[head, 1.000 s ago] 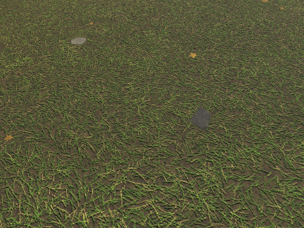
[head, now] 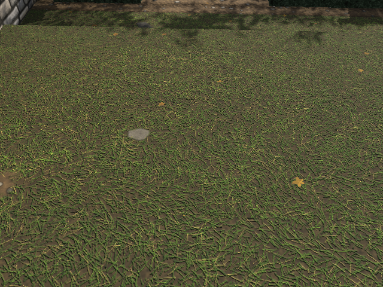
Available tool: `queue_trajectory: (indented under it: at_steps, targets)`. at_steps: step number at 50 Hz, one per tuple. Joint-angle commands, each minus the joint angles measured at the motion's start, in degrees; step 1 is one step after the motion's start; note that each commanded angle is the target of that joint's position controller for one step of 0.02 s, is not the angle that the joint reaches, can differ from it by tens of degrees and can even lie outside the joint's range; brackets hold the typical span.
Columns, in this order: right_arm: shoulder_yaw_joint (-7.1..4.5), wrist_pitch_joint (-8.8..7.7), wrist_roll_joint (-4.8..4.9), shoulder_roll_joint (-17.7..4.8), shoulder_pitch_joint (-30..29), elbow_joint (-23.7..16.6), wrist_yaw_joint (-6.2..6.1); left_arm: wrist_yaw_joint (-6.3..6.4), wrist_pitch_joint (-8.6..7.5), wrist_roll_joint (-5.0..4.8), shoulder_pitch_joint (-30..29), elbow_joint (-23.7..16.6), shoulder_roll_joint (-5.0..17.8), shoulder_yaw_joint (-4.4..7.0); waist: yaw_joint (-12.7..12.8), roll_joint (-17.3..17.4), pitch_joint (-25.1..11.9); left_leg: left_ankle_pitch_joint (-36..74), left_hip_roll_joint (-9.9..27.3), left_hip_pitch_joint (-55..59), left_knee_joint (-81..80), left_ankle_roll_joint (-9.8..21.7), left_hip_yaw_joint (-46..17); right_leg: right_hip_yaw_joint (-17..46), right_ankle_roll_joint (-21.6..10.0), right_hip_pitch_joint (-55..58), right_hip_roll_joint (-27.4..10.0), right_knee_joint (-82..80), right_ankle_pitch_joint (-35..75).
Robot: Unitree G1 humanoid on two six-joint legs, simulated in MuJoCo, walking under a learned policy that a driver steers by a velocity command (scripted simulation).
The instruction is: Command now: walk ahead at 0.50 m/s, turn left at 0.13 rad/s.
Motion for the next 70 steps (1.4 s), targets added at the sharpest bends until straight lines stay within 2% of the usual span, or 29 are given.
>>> queue_trajectory:
  at_steps: [1, 2, 3, 4, 5, 7, 12, 15, 17, 23, 25, 27, 28, 29, 30, 32, 33, 35, 37, 41, 49, 53, 54, 55, 56, 58, 60, 67, 70]
  targets:
    - [-1.74, -0.37, 1.47, -8.39, -8.44, -6.19, 0.22, -1.38, -1.99, -0.25, 16.81, 0.78, 9.79, 3.76, 11.91, 5.16, -3.8, 50.67, 10.94, -8.64, 16.75, 6.91, -7.43, -1.46, -3.92, 21.07, 1.42, -7.84, 3.24]
    - [-0.74, -0.93, 2.22, -4.73, -3.54, -6.72, -0.1, -1.03, -1.68, -0.04, 21.04, 1.21, 13.45, 4.78, 10.95, -7.32, -8.36, 32.43, 2.86, -20.28, 35.3, 2.97, -3.65, 12.95, -10.62, 32.53, -8.19, -13.16, 4.35]
    - [0.37, -1.6, 0.28, -1.47, 1.36, -4.76, 0.1, -0.99, -0.94, -1.71, 20.03, 0.14, 10.32, 3.12, 7.24, -15.24, -5.62, -11.97, -1.18, -32.19, 47.6, 1.47, -3.02, 24.84, -14.72, 34.89, -16.12, -14.84, 13.8]
    - [-0.08, -2.67, 2.39, -3.82, 3.55, -5.22, 0.46, -1.18, -0.85, -2.31, 20.92, 1.07, 9.6, 2.77, 5.44, -17.8, -4.55, -12.06, -0.54, -41.9, 53.65, 1.32, -3.7, 39.81, -21.17, 34.99, -21.09, -22.32, 8.16]
    - [-0.84, -2.07, 3.67, -5.92, -3.35, -7.05, 0.22, -1.76, -0.99, -2.83, 17.74, 1.25, 8.5, 2.76, 5.0, -8.19, 2.48, -6.99, 3.18, -47.22, 56.42, 1.57, -2.35, 38.73, -20.01, 29.93, -20.51, -22.61, -0.09]
    - [-1.26, -0.15, 1.81, -6.68, -7.79, -8.4, 0.52, -2.2, -0.6, -2.31, 11.48, -0.8, 5.51, 1.15, 3.15, 1.07, 5.62, -0.97, 7.01, -43.38, 48.73, 1.13, -1.88, 27.3, -15.93, 18.02, -16.37, -22.19, -1.92]
    - [0.48, -1.51, -0.82, -2.29, -8.43, -7.66, 2.09, 1.78, 0.89, 0.28, 13.66, 2.24, 9.33, 1.99, 3.0, 1.11, 0.8, 20.79, 11.52, -35.16, 35.96, -0.48, 5.07, 14.87, -13.06, 13.5, -11.52, -20.49, 7.21]
    - [-0.33, -3.19, 1.18, -4.79, -22.98, -12.33, 2.19, 3.51, -0.31, -1.77, 23.59, 5.15, 7.82, 1.46, 9.12, -5.17, 5.46, 26.09, 13.54, -54.77, 23.68, -0.95, 0.53, 18.13, -10.88, 30.26, -12.91, -19.02, -5.07]
    - [0.06, -3.82, -0.5, -3.28, -25.25, -12.16, 3.86, 4.87, 0.75, -1.78, 21.34, 4.49, 6.27, 0.74, 8.94, -4.05, 6.86, 45.08, 11.11, -39.77, 8.16, -1.29, 4.31, 11.02, -8.39, 17.96, -7.76, -17.87, -12.22]
    - [0.49, -3.0, 1.56, -0.99, -24.13, -9.78, 5.99, 3.71, 2.88, -2.09, 22.34, 5.23, 4.18, 0.51, 9.26, -3.92, 7.53, 51.2, 8.58, -21.79, -0.23, 0.35, 6.36, 6.48, -4.24, 12.99, -6.62, -4.72, -20.58]
    - [0.25, -2.7, 1.14, -1.83, -20.33, -7.6, 5.26, 4.35, 3.83, -2.63, 21.42, 5.36, 4.37, 0.92, 7.67, -4.18, 8.29, 50.63, 12.14, -22.44, -7.75, 0.08, 3.94, 7.29, -2.74, 19.77, -7.23, 3.25, -16.04]
    - [-1.42, -2.46, 0.51, -4.0, -5.09, -1.17, 4.32, 4.32, 4.9, -2.53, 19.8, 6.58, 4.87, 1.05, 0.02, -3.08, 3.08, 53.3, 12.74, -7.3, -15.35, 0.51, 6.09, 4.49, -1.7, 19.75, -4.91, 22.83, -3.46]
    - [-1.99, -2.37, -0.75, -6.16, 5.59, 1.79, 3.7, 4.01, 4.29, -2.9, 20.21, 7.26, 5.32, 1.57, -5.4, -0.83, -1.64, 55.71, 16.27, 9.44, -12.94, 3.11, 2.85, 3.55, -0.17, 8.85, -0.71, 42.49, -12.21]
    - [-1.4, -2.75, -2.15, -9.08, 10.09, 3.8, 3.95, 2.66, 3.15, -1.66, 25.71, 7.18, -1.35, 0.54, -3.05, 13.57, -9.59, 76.0, 20.19, 32.26, 9.9, 2.65, 1.5, 6.91, 1.24, -13.81, 4.54, 64.96, -45.97]
    - [-2.61, -2.02, -0.57, -11.61, 11.75, 4.5, 3.59, 1.51, 1.01, -2.68, 30.43, 5.94, 1.38, -0.03, -1.99, 24.43, -14.73, 80.29, 23.43, 38.51, 17.52, 4.21, -3.26, 12.93, 1.21, -24.25, 2.3, 65.79, -40.64]
    - [-3.91, 0.26, 1.12, -14.12, 10.57, 6.29, 3.2, 2.11, -0.43, -3.64, 25.36, 2.7, 3.02, -0.38, -0.09, 16.51, -18.39, 38.01, 29.54, 32.02, 3.45, 12.89, -20.78, 8.58, 2.41, -33.1, 0.04, 69.77, -31.85]
    - [-3.02, -0.5, 0.19, -11.78, 1.59, 3.81, 2.63, 3.8, -0.31, -4.44, 19.11, 1.39, 4.04, 0.29, 2.7, 7.8, -13.99, 15.04, 31.58, 17.84, -8.04, 12.01, -27.56, 6.52, 0.1, -31.21, -3.34, 55.59, -13.45]
    - [-0.26, -2.67, -0.31, -4.57, -7.83, 3.3, 2.18, 4.94, 2.51, -2.1, 13.95, 2.07, 3.84, 0.29, 7.09, 2.84, 1.02, 30.58, 27.79, -6.17, -7.97, 10.5, -21.02, 7.15, 1.8, -23.56, -6.33, 43.54, -6.3]
    - [-0.19, -3.34, -0.92, -4.0, -6.87, 3.81, 1.61, 4.56, 3.28, -0.42, 12.24, 2.06, 1.29, 0.31, 6.8, 5.56, 3.34, 31.42, 21.83, -13.55, -9.51, 9.37, -11.53, 7.35, 3.55, -15.8, -7.78, 28.83, -4.11]
    - [-0.52, -3.06, -0.16, -4.84, -1.26, 6.6, -0.94, 2.74, 2.66, -1.03, 3.32, -1.62, -0.46, -0.25, 3.91, 7.37, 3.06, 42.68, 19.37, -8.79, -11.32, 6.4, -2.24, 5.37, 2.11, -12.79, -5.69, 8.72, 8.99]
    - [-0.91, -0.99, 0.06, -5.87, 5.53, 10.69, -1.95, -1.39, 3.03, -1.75, -12.89, -8.77, -1.98, -0.22, -1.59, 1.98, 6.89, 44.06, 20.33, 8.2, -10.85, 0.47, 7.01, 0.51, -2.85, -15.17, 0.84, -7.4, 8.98]
    - [-1.77, 0.26, 0.06, -9.0, 2.16, 8.97, -2.36, -2.17, 3.2, -1.22, -3.02, -8.36, 1.7, 1.54, 4.68, 6.07, 0.28, 71.99, 19.79, 9.69, 4.46, 0.77, 11.27, -5.54, -6.59, 3.04, 6.04, -8.94, -2.38]
    - [-1.82, 0.09, 0.2, -9.6, -0.71, 7.77, -2.37, -1.66, 3.36, -1.11, 7.61, -6.05, 5.5, 3.22, 10.39, 4.48, -4.88, 67.9, 17.92, 1.46, 17.56, -0.5, 12.84, -1.06, -9.36, 19.55, 4.67, -11.26, 3.93]
    - [-0.63, -0.91, -1.29, -6.21, 1.86, 5.58, -1.99, -0.69, 3.5, -1.3, 14.61, -4.87, 12.05, 4.98, 10.6, -5.11, -12.66, 38.18, 10.68, -17.51, 41.7, -3.45, 14.73, 20.57, -16.79, 40.11, -7.87, -12.62, 4.87]
    - [0.71, -3.02, -1.39, -2.95, 4.2, 4.99, -0.21, -0.9, 3.1, -2.27, 14.51, -5.04, 11.76, 4.45, 7.63, -13.66, -19.35, -7.74, 2.14, -33.18, 53.25, -3.81, 4.3, 46.28, -24.51, 51.29, -16.67, -22.07, -2.24]
    - [-0.91, -5.22, 1.59, -8.16, -5.18, 1.99, 0.49, -0.13, 3.44, -1.22, 10.39, -5.6, 6.91, 3.23, 7.94, -4.01, -5.91, -1.64, 7.82, -41.11, 49.77, -2.54, 0.68, 35.01, -18.81, 39.96, -13.32, -25.4, -6.19]
    - [-1.47, -4.28, -0.29, -7.55, -6.11, 2.05, -0.99, -0.12, 3.19, -0.7, 3.37, -7.66, 5.37, 2.61, 2.64, 3.21, 0.48, 3.01, 11.55, -32.33, 38.85, -3.83, 2.0, 24.3, -15.46, 21.63, -8.58, -26.97, 6.63]
    - [-0.17, -1.89, -2.42, -2.02, -11.08, -1.47, -1.02, 2.17, 3.87, -0.69, 5.87, -5.31, 6.47, 2.98, 1.93, -1.96, -2.35, 20.79, 10.25, -20.25, 20.68, -6.41, 5.61, 13.4, -13.1, 9.14, -2.27, -26.15, 20.1]
    - [-1.33, -2.84, -0.65, -5.3, -8.17, 0.32, 0.56, 1.4, 3.59, -0.38, 8.5, -4.72, 5.67, 2.68, 2.21, -1.5, -3.65, 24.62, 10.96, -22.89, 29.52, -4.92, 4.44, 17.69, -13.69, 12.42, -4.98, -22.15, 15.26]
Keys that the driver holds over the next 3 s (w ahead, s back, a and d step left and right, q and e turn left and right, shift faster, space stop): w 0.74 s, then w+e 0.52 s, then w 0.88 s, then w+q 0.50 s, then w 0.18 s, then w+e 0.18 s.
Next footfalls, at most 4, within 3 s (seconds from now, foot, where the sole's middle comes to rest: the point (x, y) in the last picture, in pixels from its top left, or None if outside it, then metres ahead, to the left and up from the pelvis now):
0.56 left None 0.44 0.17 -0.95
1.08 right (195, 253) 0.76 -0.03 -0.95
1.60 left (148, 220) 0.93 0.18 -0.95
2.06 right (215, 191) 1.21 -0.16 -1.13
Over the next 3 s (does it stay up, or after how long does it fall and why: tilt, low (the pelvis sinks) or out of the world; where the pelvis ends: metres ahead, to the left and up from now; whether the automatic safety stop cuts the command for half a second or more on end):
stays up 1.59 -0.09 -0.36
